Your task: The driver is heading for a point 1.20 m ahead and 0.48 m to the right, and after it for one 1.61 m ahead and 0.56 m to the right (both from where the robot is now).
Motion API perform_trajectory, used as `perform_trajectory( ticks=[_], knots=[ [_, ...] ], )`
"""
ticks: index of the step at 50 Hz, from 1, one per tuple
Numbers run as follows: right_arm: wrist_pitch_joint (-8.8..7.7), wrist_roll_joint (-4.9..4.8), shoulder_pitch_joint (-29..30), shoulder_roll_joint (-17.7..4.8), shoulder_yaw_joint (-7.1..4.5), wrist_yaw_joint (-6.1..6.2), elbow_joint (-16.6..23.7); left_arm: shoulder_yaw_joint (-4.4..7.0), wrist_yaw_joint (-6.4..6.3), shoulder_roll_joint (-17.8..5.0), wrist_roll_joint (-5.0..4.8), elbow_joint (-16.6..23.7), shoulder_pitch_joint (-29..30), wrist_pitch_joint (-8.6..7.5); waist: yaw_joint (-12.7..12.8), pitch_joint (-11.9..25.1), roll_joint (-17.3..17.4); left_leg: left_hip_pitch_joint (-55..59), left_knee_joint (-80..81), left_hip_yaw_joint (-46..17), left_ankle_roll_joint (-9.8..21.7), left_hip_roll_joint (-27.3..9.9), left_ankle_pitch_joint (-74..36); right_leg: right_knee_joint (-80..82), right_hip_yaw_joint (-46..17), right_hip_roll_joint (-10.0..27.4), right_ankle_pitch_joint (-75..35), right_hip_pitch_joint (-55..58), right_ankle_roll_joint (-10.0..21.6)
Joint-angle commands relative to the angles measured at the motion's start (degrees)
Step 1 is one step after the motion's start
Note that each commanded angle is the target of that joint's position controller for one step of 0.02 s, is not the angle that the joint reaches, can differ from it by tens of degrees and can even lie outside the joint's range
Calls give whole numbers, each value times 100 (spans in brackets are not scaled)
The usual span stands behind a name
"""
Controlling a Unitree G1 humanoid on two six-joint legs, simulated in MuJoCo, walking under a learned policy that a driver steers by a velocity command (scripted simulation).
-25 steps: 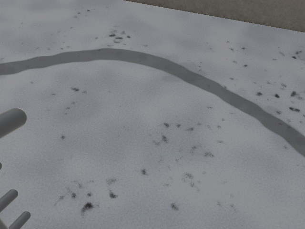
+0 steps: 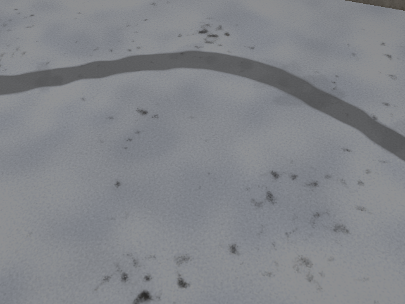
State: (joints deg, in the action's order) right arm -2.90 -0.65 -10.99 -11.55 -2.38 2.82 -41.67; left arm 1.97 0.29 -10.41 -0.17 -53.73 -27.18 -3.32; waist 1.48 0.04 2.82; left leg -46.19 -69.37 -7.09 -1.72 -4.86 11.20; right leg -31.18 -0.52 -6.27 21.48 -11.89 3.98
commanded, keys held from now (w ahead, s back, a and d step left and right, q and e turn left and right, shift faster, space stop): w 0.24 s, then w+e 0.76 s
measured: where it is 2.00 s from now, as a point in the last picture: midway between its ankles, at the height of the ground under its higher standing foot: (238, 242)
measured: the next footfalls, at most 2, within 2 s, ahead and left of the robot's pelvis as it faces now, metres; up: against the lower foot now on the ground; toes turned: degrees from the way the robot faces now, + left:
left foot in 0.36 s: +0.41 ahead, +0.21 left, -0.17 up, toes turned -5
right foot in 0.88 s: +0.68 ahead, -0.08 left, -0.17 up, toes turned -19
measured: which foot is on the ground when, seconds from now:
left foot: up 0.00-0.34, down 0.36-0.88, up 0.90-1.00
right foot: down 0.00-0.36, up 0.38-0.86, down 0.88-1.00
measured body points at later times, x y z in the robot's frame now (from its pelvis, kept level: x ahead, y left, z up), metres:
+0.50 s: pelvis +0.33 +0.11 -0.17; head +0.35 +0.14 +0.27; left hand +0.37 +0.37 -0.33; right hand +0.37 -0.13 -0.30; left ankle +0.37 +0.21 -0.90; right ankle +0.20 -0.07 -0.70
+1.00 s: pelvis +0.59 +0.01 -0.17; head +0.62 -0.01 +0.28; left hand +0.85 +0.19 -0.26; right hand +0.58 -0.28 -0.29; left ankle +0.54 +0.20 -0.78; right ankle +0.64 -0.06 -0.90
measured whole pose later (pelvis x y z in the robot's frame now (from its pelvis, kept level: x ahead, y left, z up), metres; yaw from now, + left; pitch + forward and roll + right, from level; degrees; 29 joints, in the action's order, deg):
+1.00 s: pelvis +0.59 +0.01 -0.17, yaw -23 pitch +2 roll +1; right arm -6.7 -0.6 -13.5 -14.8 -3.7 0.8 -46.0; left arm 4.5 1.7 -14.4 -0.4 -36.9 -9.8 -2.1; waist -0.5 -2.6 0.6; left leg -22.8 -73.8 -2.6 0.8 -1.7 23.9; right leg -31.8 -1.1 -7.1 9.1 -24.0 6.8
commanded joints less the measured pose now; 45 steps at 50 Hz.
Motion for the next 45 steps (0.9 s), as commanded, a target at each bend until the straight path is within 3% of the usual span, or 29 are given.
perform_trajectory(
  ticks=[1,4,7,8,9,10,11,12,14,16,17,18,19,20,21,22,23,24,25,26,29,31,34,37,38,41,43,44,45],
  knots=[
    [-4,11,-703,-118,-59,-182,24,210,-106,-1014,155,398,629,-92,-496,286,-1102,1497,552,125,-48,-179,-1949,777,-1235,1463,-4243,-819,969],
    [-8,5,475,-446,-111,-295,343,120,-241,-456,-178,165,-268,-31,61,-190,-774,-631,1385,-111,248,-272,-2066,172,-1731,1587,-3045,1089,847],
    [-279,-23,2563,-145,-22,-668,976,147,-308,-443,-47,-49,-1908,-47,992,-649,-700,-2901,2090,125,310,-169,-1587,-54,-2575,1770,-1317,2853,913],
    [-369,-32,2564,-214,15,-720,1049,106,-362,-268,-52,13,-1812,32,895,-931,-686,-2848,2995,95,316,-337,-2259,-231,-2318,1588,-834,2713,783],
    [-456,63,2643,-205,61,-797,1080,90,-372,-416,32,233,-1343,80,959,-1067,-415,-1559,3635,425,339,-149,-3338,-55,-2056,1449,-372,1341,747],
    [-451,98,2448,-25,108,-867,997,89,-334,-507,-28,379,-872,151,833,-965,-372,222,4001,455,376,6,-3787,96,-1722,1330,-113,72,680],
    [-447,68,2145,-175,2,-887,878,121,-249,-571,-81,424,-563,62,688,-946,-378,1687,3753,430,366,118,-4015,-22,-1489,1216,-87,-955,575],
    [-320,-39,1721,-212,-20,-836,781,228,-191,-949,-257,453,-341,-87,401,-804,-712,2373,3722,224,335,170,-3949,29,-1303,1208,-288,-1160,555],
    [-176,-171,709,-699,-239,-599,527,292,-185,-905,-341,469,-203,-40,-64,-599,-771,2837,4174,-169,337,-113,-3251,-731,-1424,1223,-767,-295,391],
    [-211,-19,-234,-1067,-439,-511,45,244,-157,-777,-153,457,-131,105,-379,5,-341,3424,4961,282,263,-140,-3697,-2779,-1293,1008,-1425,676,201],
    [-226,53,-1069,-1096,-499,-542,-247,278,-96,-778,-156,230,-169,109,-942,292,-316,4719,5009,503,283,-41,-3486,-4417,-1208,739,-1711,-2,-4],
    [-262,213,-2105,-986,-398,-601,-569,271,-39,-440,-248,153,-76,36,-1403,638,430,6351,4414,-167,768,-790,-4224,-6929,-1177,2,1365,-1698,-341],
    [-283,306,-2157,-924,-228,-608,-692,186,3,-25,-86,104,-1007,-15,-678,673,2025,7174,2401,23,336,-1022,-6944,-8056,-1435,174,2813,-3542,-263],
    [-222,276,-2107,-1061,-274,-660,-590,146,21,-212,-348,178,-1723,-86,-514,1886,2612,7625,2590,-1313,1054,-1690,-6240,-8406,-1894,199,2638,-3674,-460],
    [-233,126,-1804,-1301,-369,-708,-669,133,-150,-216,-518,583,-1350,26,-421,1955,1604,6859,3985,-2636,1555,-2207,-2355,-7891,-1533,282,1652,-3909,-597],
    [-253,113,-1226,-786,-237,-712,-640,228,-357,-466,-398,671,-477,233,-441,1005,-120,5501,4974,-2692,1257,-1901,-101,-7566,-1027,509,787,-3812,-495],
    [-329,148,-559,-944,-205,-681,-708,233,-416,-289,-494,826,-545,338,49,418,336,4098,5282,-2895,1320,-2352,62,-7031,-1143,764,-155,-3531,-392],
    [-474,123,-492,-703,-162,-602,-781,243,-429,-341,-309,763,-280,405,106,74,-84,3289,5110,-2680,1009,-2271,-344,-6418,-1543,1063,-567,-3204,-274],
    [-530,105,-409,-508,-110,-562,-846,327,-355,-460,-240,751,-216,466,177,-283,81,2618,5138,-1510,814,-1699,-296,-5467,-1542,1182,-957,-2862,-283],
    [-471,107,-254,-515,-138,-446,-868,348,-316,-445,-131,1018,-54,300,455,-325,782,2234,5453,-1047,650,-1073,377,-4813,-1248,1288,-1397,-2655,-345],
    [-491,18,-1024,-276,-133,-127,-1025,317,-135,-309,-171,1302,824,81,47,-442,499,2831,5280,-621,558,-1136,-550,-3750,-1574,1174,-2290,-3314,-450],
    [-412,146,-1144,-596,-190,-63,-1075,273,-48,-152,-102,1482,1272,162,-45,-268,260,3509,5159,-281,923,-1189,-1871,-3802,-1419,1016,-2167,-3848,-416],
    [-247,16,-1238,-493,-135,-4,-906,247,97,-243,-14,1878,1994,235,-224,-515,100,3678,5239,506,848,-1045,-2187,-3057,-879,869,-2650,-3797,-381],
    [-196,24,-1501,-690,-168,40,-878,213,271,-326,-52,2263,2933,204,-659,-855,149,3750,5462,1178,640,-769,-2310,-1445,-126,787,-3149,-3213,-232],
    [-173,-72,-1706,-760,-179,67,-960,222,333,-217,-82,2420,3108,186,-662,-916,195,3819,5460,1261,645,-864,-2858,-1229,175,655,-2912,-2912,-195],
    [-157,-155,-1303,-1200,-332,62,-845,357,411,-475,-66,2547,2718,199,-81,-316,535,4673,4617,1578,661,-1030,-5705,-987,449,374,-1432,-2053,290],
    [-172,-138,-986,-1500,-456,26,-718,568,314,-973,-83,2217,1455,182,560,463,443,4720,2945,1700,590,-999,-6129,-234,495,167,-1528,-476,607],
    [-211,-111,-748,-1415,-451,9,-555,718,193,-1324,-54,1929,496,204,1033,848,9,3531,1212,1747,400,-683,-4804,93,-129,402,-2394,1231,842],
    [-327,330,-1305,-444,-198,-154,-361,684,110,-1693,-125,1785,540,192,216,1268,-1924,1195,-1091,1406,228,405,2299,-487,-2062,1491,-3847,3026,1403]
  ],
)
Keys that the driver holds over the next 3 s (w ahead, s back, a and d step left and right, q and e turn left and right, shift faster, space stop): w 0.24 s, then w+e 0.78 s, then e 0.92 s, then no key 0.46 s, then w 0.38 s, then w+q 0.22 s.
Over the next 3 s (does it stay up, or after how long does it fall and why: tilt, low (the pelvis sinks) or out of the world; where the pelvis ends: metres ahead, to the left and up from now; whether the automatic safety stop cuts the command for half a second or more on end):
stays up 0.77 -0.21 -0.15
